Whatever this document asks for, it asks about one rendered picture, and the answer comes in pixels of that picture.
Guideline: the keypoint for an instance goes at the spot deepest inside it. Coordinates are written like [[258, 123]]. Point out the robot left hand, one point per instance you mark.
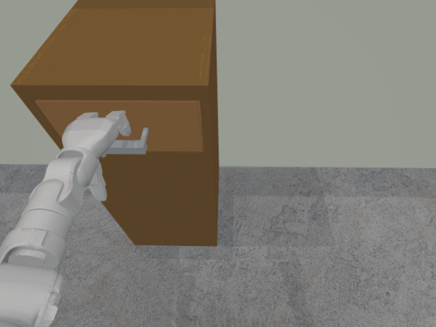
[[96, 135]]

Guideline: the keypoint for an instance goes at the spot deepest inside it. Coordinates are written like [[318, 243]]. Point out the left robot forearm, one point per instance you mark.
[[39, 237]]

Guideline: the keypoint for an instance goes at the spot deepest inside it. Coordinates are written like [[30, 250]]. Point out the drawer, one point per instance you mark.
[[173, 125]]

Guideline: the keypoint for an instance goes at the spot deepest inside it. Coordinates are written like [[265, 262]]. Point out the robot left upper arm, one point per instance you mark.
[[29, 295]]

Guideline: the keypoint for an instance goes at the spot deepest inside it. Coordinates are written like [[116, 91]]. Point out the cabinet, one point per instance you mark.
[[141, 50]]

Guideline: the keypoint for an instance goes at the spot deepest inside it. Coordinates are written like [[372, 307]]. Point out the handle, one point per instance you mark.
[[130, 146]]

